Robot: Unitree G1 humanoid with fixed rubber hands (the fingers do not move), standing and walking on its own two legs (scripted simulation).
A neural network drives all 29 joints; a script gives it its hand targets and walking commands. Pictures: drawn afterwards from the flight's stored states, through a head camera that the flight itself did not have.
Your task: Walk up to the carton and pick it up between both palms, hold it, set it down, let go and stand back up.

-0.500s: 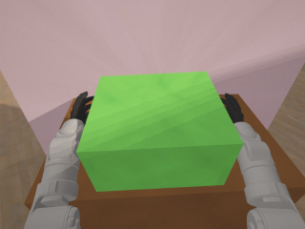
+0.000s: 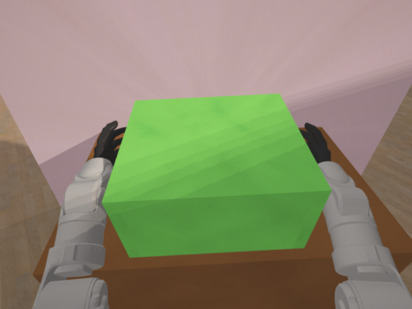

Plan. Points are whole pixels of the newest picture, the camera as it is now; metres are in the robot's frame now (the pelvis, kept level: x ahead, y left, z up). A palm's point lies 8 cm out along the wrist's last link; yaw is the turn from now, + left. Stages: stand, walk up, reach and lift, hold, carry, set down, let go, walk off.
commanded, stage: hold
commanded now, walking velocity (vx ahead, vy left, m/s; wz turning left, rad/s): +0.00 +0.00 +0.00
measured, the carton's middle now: (212, 167) +0.36 +0.00 +0.15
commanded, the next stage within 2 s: none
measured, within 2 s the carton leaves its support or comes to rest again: neither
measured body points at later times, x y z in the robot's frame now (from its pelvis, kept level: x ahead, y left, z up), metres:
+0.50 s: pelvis +0.00 +0.00 +0.00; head -0.06 +0.01 +0.45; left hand +0.36 +0.21 +0.17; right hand +0.36 -0.20 +0.18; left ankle +0.01 +0.11 -0.74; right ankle +0.04 -0.11 -0.74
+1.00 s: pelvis -0.01 +0.00 +0.00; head -0.06 +0.01 +0.45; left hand +0.36 +0.21 +0.17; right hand +0.36 -0.20 +0.18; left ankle +0.01 +0.11 -0.74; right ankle +0.04 -0.11 -0.74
